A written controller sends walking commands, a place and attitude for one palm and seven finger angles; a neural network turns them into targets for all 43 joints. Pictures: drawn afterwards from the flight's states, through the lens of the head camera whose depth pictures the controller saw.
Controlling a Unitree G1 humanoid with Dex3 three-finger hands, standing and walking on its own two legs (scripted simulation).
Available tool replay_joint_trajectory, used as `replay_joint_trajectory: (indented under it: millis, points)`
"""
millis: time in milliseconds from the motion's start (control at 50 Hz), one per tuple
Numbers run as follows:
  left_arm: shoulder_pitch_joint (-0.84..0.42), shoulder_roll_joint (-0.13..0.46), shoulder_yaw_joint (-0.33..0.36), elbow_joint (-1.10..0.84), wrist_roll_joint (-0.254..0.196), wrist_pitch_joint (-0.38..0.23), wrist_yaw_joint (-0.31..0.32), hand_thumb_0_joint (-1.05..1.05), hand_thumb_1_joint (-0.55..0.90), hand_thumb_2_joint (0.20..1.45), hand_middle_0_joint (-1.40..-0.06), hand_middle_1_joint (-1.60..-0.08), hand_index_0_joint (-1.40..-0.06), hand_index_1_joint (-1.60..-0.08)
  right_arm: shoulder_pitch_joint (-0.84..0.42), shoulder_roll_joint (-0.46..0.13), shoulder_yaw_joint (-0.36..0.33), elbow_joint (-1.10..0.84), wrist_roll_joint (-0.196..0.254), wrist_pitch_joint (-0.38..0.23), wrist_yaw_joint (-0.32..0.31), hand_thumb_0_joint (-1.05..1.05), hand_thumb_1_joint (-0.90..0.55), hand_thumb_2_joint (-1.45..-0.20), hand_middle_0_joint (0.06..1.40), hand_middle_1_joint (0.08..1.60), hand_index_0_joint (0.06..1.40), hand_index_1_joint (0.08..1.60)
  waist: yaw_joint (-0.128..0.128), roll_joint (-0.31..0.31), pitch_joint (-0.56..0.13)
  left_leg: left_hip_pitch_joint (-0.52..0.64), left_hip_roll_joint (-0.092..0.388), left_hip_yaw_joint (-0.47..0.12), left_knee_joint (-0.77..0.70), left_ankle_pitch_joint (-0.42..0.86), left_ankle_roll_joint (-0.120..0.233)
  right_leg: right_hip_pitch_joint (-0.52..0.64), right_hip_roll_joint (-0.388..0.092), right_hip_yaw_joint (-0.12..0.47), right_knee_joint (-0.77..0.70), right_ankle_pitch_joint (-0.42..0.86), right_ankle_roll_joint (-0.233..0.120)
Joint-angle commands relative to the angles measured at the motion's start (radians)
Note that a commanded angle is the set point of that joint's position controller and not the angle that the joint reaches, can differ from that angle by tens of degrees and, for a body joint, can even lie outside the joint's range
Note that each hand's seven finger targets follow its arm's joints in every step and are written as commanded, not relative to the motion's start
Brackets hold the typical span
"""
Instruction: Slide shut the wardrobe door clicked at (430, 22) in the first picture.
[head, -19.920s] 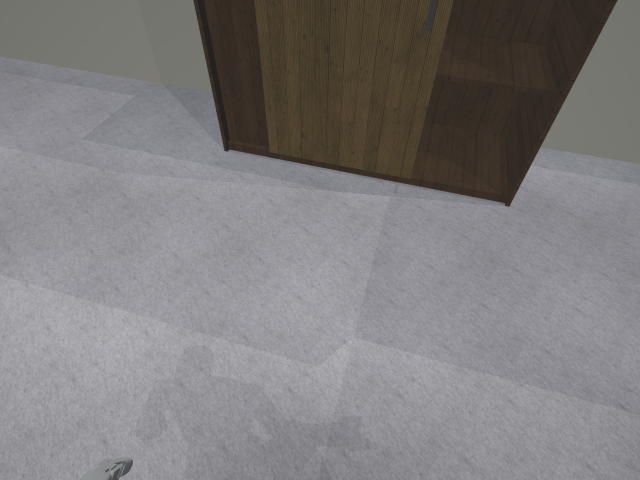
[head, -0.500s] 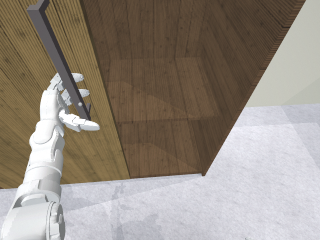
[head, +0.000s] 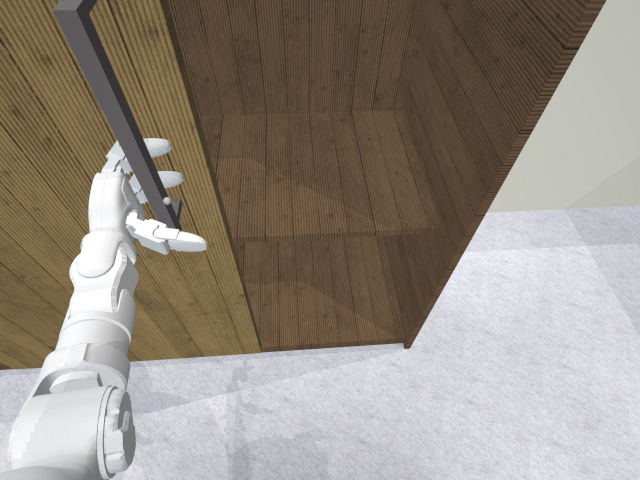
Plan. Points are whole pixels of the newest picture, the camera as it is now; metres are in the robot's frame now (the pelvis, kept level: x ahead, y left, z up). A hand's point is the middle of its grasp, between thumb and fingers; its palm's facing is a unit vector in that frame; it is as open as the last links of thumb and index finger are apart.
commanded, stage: slide the fingers in behind the handle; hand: left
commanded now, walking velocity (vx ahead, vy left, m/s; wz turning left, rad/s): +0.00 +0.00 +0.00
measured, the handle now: (140, 139) +0.49 +0.23 +0.15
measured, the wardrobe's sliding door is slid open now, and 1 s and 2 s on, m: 0.45 0.45 0.45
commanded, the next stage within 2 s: grip the handle and tug to test in 0.16 s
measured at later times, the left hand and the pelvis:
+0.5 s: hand (166, 200) +0.43 +0.20 +0.10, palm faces +0.09 -1.00 -0.01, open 12.8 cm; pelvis +0.00 +0.00 +0.00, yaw +0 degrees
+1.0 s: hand (164, 198) +0.44 +0.20 +0.10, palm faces +0.09 -1.00 -0.01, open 5.4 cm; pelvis +0.01 +0.01 +0.00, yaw +0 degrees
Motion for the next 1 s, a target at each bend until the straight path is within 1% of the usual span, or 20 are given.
replay_joint_trajectory:
  millis: [0,60,160,240,280,360,380,420,480,520,540,600,640,700,740,840,880,920,940,980]
  points:
    - [-0.423,0.191,0.008,-0.266,-0.006,-0.083,-0.017,0.000,-0.500,0.300,-0.300,-1.200,-0.300,-1.200,0.033,-0.139,-0.049,-0.104,0.000,-0.035,-0.009,0.000,-0.900,-0.900,0.200,0.300,0.200,0.300,-0.019,0.052,-0.363,0.194,-0.023,-0.023,-0.082,0.324,0.015,0.170,0.023,0.021,-0.061,0.323,-0.012]
    - [-0.451,0.176,-0.004,-0.234,-0.007,-0.077,-0.015,0.000,-0.500,0.300,-0.300,-1.200,-0.300,-1.200,0.036,-0.141,-0.047,-0.098,-0.001,-0.033,-0.010,0.000,-0.900,-0.900,0.200,0.300,0.200,0.300,-0.031,0.011,-0.313,0.166,-0.022,-0.025,-0.087,0.288,0.018,0.157,0.024,0.018,-0.068,0.296,-0.010]
    - [-0.450,0.173,-0.007,-0.251,-0.002,-0.076,-0.015,0.000,-0.500,0.300,-0.300,-1.200,-0.300,-1.200,0.036,-0.139,-0.049,-0.102,-0.002,-0.034,-0.011,0.000,-0.900,-0.900,0.200,0.300,0.200,0.300,-0.026,0.059,-0.342,0.192,-0.025,-0.024,-0.080,0.318,0.016,0.154,0.022,0.020,-0.060,0.312,-0.012]
    - [-0.455,0.184,0.003,-0.244,-0.004,-0.072,-0.018,0.000,-0.500,0.300,-0.300,-1.200,-0.300,-1.200,0.038,-0.139,-0.049,-0.100,-0.001,-0.031,-0.010,0.000,-0.900,-0.900,0.200,0.300,0.200,0.300,-0.030,0.012,-0.346,0.182,-0.024,-0.021,-0.081,0.316,0.018,0.168,0.023,0.021,-0.064,0.325,-0.008]
    - [-0.427,0.172,-0.002,-0.278,-0.006,-0.075,-0.021,0.000,-0.407,0.340,-0.310,-1.213,-0.310,-1.213,0.036,-0.136,-0.050,-0.106,-0.002,-0.031,-0.007,0.000,-0.900,-0.900,0.200,0.300,0.200,0.300,-0.020,0.055,-0.382,0.216,-0.022,-0.026,-0.078,0.369,0.014,0.173,0.022,0.018,-0.054,0.351,-0.012]
    - [-0.433,0.169,-0.003,-0.244,-0.011,-0.063,-0.018,0.000,-0.220,0.420,-0.330,-1.240,-0.330,-1.240,0.030,-0.137,-0.046,-0.107,-0.002,-0.027,-0.009,0.000,-0.900,-0.900,0.200,0.300,0.200,0.300,-0.024,0.018,-0.311,0.170,-0.023,-0.025,-0.083,0.322,0.016,0.159,0.023,0.016,-0.064,0.323,-0.011]
    - [-0.435,0.175,0.001,-0.236,-0.007,-0.062,-0.016,0.000,-0.173,0.440,-0.335,-1.247,-0.335,-1.247,0.032,-0.139,-0.048,-0.104,0.000,-0.027,-0.009,0.000,-0.900,-0.900,0.200,0.300,0.200,0.300,-0.030,0.011,-0.321,0.179,-0.020,-0.025,-0.083,0.325,0.015,0.154,0.024,0.015,-0.060,0.324,-0.010]
    - [-0.436,0.169,-0.006,-0.264,-0.003,-0.064,-0.015,0.000,-0.080,0.480,-0.345,-1.260,-0.345,-1.260,0.030,-0.136,-0.050,-0.108,0.000,-0.027,-0.008,0.000,-0.900,-0.900,0.200,0.300,0.200,0.300,-0.025,0.064,-0.351,0.210,-0.022,-0.023,-0.077,0.345,0.012,0.147,0.023,0.018,-0.058,0.327,-0.012]
    - [-0.431,0.174,0.005,-0.273,-0.007,-0.064,-0.010,0.000,0.060,0.540,-0.360,-1.280,-0.360,-1.280,0.035,-0.138,-0.052,-0.107,-0.002,-0.027,-0.007,0.000,-0.900,-0.900,0.200,0.300,0.200,0.300,-0.024,0.037,-0.366,0.215,-0.020,-0.027,-0.076,0.358,0.013,0.153,0.024,0.016,-0.058,0.333,-0.010]
    - [-0.421,0.186,0.011,-0.241,-0.006,-0.057,-0.012,0.000,0.153,0.580,-0.370,-1.293,-0.370,-1.293,0.034,-0.139,-0.048,-0.104,-0.001,-0.025,-0.008,0.000,-0.900,-0.900,0.200,0.300,0.200,0.300,-0.027,0.009,-0.329,0.184,-0.020,-0.024,-0.080,0.338,0.015,0.156,0.024,0.016,-0.061,0.331,-0.009]
    - [-0.446,0.157,-0.018,-0.262,-0.006,-0.060,-0.017,0.000,0.200,0.600,-0.375,-1.300,-0.375,-1.300,0.029,-0.136,-0.047,-0.109,-0.001,-0.027,-0.008,0.000,-0.900,-0.900,0.200,0.300,0.200,0.300,-0.031,0.029,-0.335,0.189,-0.021,-0.023,-0.082,0.335,0.014,0.153,0.023,0.016,-0.060,0.328,-0.009]
    - [-0.438,0.186,0.009,-0.242,-0.003,-0.057,-0.013,0.000,0.340,0.660,-0.390,-1.320,-0.390,-1.320,0.035,-0.139,-0.048,-0.105,-0.001,-0.023,-0.009,0.000,-0.900,-0.900,0.200,0.300,0.200,0.300,-0.026,0.026,-0.332,0.190,-0.021,-0.028,-0.080,0.337,0.013,0.149,0.024,0.014,-0.057,0.323,-0.011]
    - [-0.428,0.175,0.001,-0.264,-0.006,-0.058,-0.016,0.000,0.433,0.700,-0.400,-1.333,-0.400,-1.333,0.031,-0.137,-0.049,-0.112,-0.001,-0.025,-0.007,0.000,-0.900,-0.900,0.200,0.300,0.200,0.300,-0.021,0.045,-0.355,0.195,-0.022,-0.022,-0.079,0.334,0.013,0.160,0.023,0.018,-0.059,0.323,-0.010]
    - [-0.399,0.189,0.020,-0.242,-0.009,-0.051,-0.018,0.000,0.573,0.760,-0.415,-1.353,-0.415,-1.353,0.037,-0.140,-0.048,-0.110,-0.002,-0.021,-0.008,0.000,-0.900,-0.900,0.200,0.300,0.200,0.300,-0.018,0.018,-0.342,0.184,-0.020,-0.025,-0.079,0.357,0.013,0.168,0.024,0.016,-0.057,0.344,-0.011]
    - [-0.422,0.176,0.005,-0.276,-0.010,-0.057,-0.019,0.000,0.667,0.800,-0.425,-1.367,-0.425,-1.367,0.030,-0.135,-0.050,-0.113,-0.001,-0.023,-0.008,0.000,-0.900,-0.900,0.200,0.300,0.200,0.300,-0.018,0.052,-0.354,0.202,-0.021,-0.022,-0.078,0.358,0.012,0.162,0.024,0.017,-0.057,0.341,-0.012]
    - [-0.414,0.190,0.019,-0.250,-0.010,-0.050,-0.015,0.000,0.900,0.900,-0.450,-1.400,-0.450,-1.400,0.036,-0.141,-0.050,-0.110,-0.002,-0.021,-0.008,0.000,-0.900,-0.900,0.200,0.300,0.200,0.300,-0.023,0.015,-0.332,0.182,-0.020,-0.023,-0.082,0.333,0.014,0.157,0.025,0.016,-0.062,0.324,-0.009]
    - [-0.415,0.182,0.010,-0.267,-0.005,-0.055,-0.017,0.000,0.900,0.900,-0.450,-1.400,-0.450,-1.400,0.036,-0.138,-0.050,-0.114,-0.001,-0.021,-0.007,0.000,-0.900,-0.900,0.200,0.300,0.200,0.300,-0.020,0.052,-0.352,0.200,-0.020,-0.024,-0.081,0.355,0.012,0.158,0.024,0.017,-0.055,0.331,-0.012]
    - [-0.406,0.154,-0.010,-0.281,-0.009,-0.055,-0.018,0.000,0.900,0.900,-0.450,-1.400,-0.450,-1.400,0.036,-0.135,-0.052,-0.114,-0.001,-0.023,-0.005,0.000,-0.900,-0.900,0.200,0.300,0.200,0.300,-0.021,0.054,-0.357,0.223,-0.017,-0.027,-0.076,0.384,0.009,0.147,0.026,0.013,-0.055,0.340,-0.013]
    - [-0.391,0.170,0.009,-0.270,-0.012,-0.053,-0.015,0.000,0.900,0.900,-0.450,-1.400,-0.450,-1.400,0.039,-0.138,-0.052,-0.112,-0.002,-0.022,-0.005,0.000,-0.900,-0.900,0.200,0.300,0.200,0.300,-0.014,0.025,-0.354,0.209,-0.017,-0.029,-0.078,0.379,0.009,0.157,0.027,0.011,-0.055,0.339,-0.012]
    - [-0.392,0.156,-0.008,-0.276,-0.006,-0.054,-0.015,0.000,0.900,0.900,-0.450,-1.400,-0.450,-1.400,0.038,-0.137,-0.051,-0.115,-0.002,-0.021,-0.003,0.000,-0.900,-0.900,0.200,0.300,0.200,0.300,-0.017,0.048,-0.352,0.215,-0.017,-0.030,-0.079,0.382,0.008,0.149,0.027,0.011,-0.053,0.334,-0.014]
